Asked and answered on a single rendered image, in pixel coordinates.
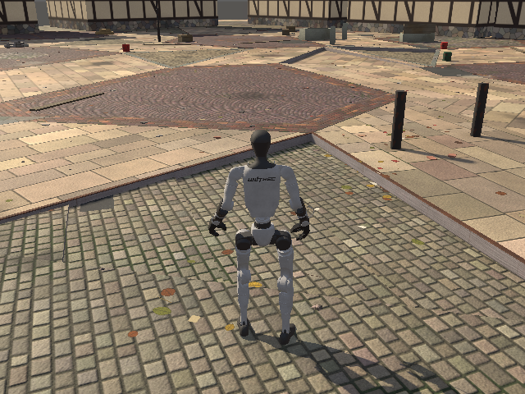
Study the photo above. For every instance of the robot right thigh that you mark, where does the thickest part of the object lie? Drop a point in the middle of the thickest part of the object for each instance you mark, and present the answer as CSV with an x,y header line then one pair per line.
x,y
285,252

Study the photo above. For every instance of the robot right forearm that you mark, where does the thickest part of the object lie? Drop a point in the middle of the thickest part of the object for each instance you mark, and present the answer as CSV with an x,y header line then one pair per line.
x,y
302,214

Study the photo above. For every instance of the right robot shin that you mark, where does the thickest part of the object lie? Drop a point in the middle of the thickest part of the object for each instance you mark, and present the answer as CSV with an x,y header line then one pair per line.
x,y
286,304

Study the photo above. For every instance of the robot left upper arm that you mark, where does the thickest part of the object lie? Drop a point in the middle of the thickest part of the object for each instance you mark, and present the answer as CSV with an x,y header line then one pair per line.
x,y
230,188

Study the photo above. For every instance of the robot right upper arm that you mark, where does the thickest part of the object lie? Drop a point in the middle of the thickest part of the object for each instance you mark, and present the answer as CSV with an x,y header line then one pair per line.
x,y
291,186

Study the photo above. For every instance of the robot left forearm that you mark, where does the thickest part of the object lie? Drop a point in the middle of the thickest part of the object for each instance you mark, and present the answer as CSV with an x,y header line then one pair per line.
x,y
219,214

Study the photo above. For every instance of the left robot hand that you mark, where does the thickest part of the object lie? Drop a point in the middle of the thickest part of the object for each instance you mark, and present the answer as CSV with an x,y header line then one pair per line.
x,y
211,228

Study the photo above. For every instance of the right robot hand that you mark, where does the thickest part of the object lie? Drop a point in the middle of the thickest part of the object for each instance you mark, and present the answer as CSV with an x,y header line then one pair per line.
x,y
298,227

